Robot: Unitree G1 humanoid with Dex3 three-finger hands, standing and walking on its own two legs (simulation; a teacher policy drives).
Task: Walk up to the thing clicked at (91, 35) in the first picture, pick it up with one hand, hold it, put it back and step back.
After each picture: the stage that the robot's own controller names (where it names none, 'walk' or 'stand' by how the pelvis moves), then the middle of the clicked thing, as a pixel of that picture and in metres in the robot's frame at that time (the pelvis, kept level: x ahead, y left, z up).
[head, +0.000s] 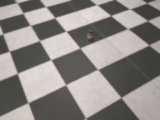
stand; (90, 34) +1.56 -0.09 -0.72
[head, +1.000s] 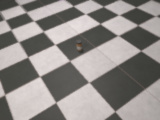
walk; (79, 45) +1.44 +0.16 -0.70
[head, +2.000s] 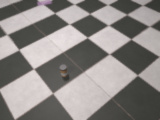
walk; (63, 70) +0.95 +0.26 -0.71
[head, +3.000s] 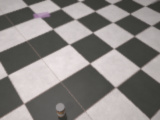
walk; (60, 110) +0.56 +0.20 -0.70
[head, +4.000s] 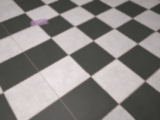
stand; out of the picture +0.38 +0.20 -0.72
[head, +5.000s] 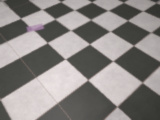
stand; out of the picture +0.37 +0.21 -0.73
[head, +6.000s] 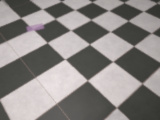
stand; out of the picture +0.36 +0.22 -0.73
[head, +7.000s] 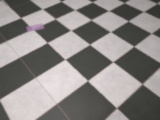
stand; out of the picture +0.36 +0.22 -0.73
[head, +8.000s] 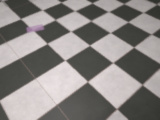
stand; out of the picture +0.35 +0.22 -0.73
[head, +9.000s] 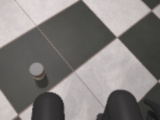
go down; (37, 71) +0.44 +0.21 -0.41
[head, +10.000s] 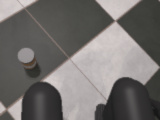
go down; (27, 59) +0.46 +0.22 -0.31
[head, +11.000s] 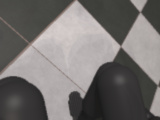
close in; out of the picture +0.45 +0.26 -0.24
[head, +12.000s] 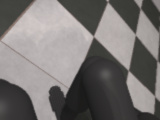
close; out of the picture +0.44 +0.28 -0.23
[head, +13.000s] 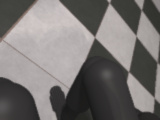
lift; out of the picture +0.42 +0.25 -0.23
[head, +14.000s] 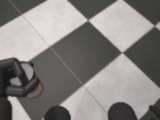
lift; (28, 82) +0.34 +0.19 -0.03
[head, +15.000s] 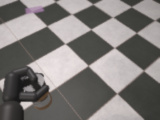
hold; (38, 92) +0.32 +0.17 +0.00
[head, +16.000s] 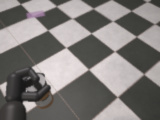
hold; (40, 92) +0.33 +0.17 +0.00
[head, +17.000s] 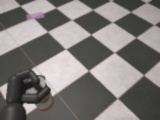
hold; (40, 94) +0.32 +0.17 -0.01
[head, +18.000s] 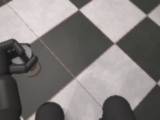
crouch; (27, 62) +0.42 +0.19 -0.09
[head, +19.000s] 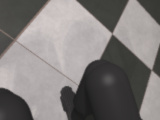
lower; out of the picture +0.46 +0.26 -0.22
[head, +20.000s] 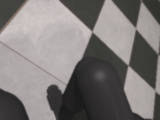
lower; out of the picture +0.44 +0.28 -0.24
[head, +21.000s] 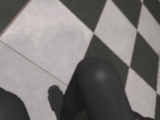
lower; out of the picture +0.44 +0.28 -0.24
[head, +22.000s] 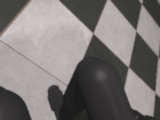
lower; out of the picture +0.45 +0.28 -0.24
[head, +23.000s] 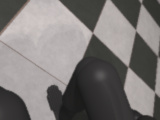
loosen; out of the picture +0.44 +0.28 -0.24
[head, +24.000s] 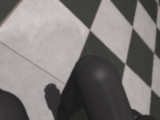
withdraw; out of the picture +0.44 +0.27 -0.24
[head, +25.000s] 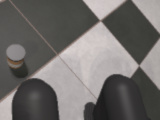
stand; (15, 57) +0.44 +0.22 -0.28
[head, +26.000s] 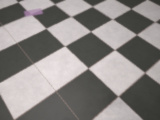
stand; out of the picture +0.38 +0.18 -0.64
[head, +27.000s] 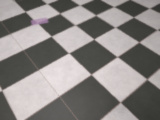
stand; out of the picture +0.39 +0.19 -0.67
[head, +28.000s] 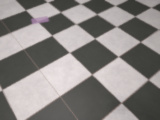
stand; out of the picture +0.38 +0.18 -0.67
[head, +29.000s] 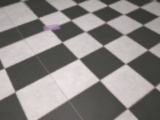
stand; out of the picture +0.41 +0.17 -0.72
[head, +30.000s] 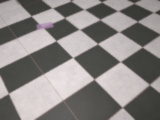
stand; out of the picture +0.38 +0.19 -0.73
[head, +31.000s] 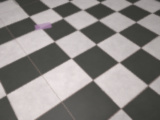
walk; out of the picture +0.37 +0.20 -0.73
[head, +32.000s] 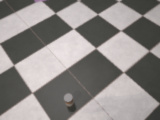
walk; (69, 100) +0.52 +0.17 -0.71
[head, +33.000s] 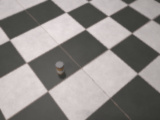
walk; (60, 68) +0.83 +0.18 -0.70
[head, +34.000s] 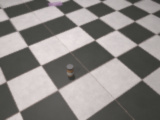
stand; (70, 70) +1.00 +0.16 -0.71
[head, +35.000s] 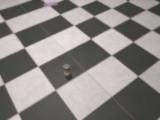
stand; (66, 70) +1.01 +0.19 -0.73
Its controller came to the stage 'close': yes
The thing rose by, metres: 0.70
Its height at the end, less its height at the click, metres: +0.00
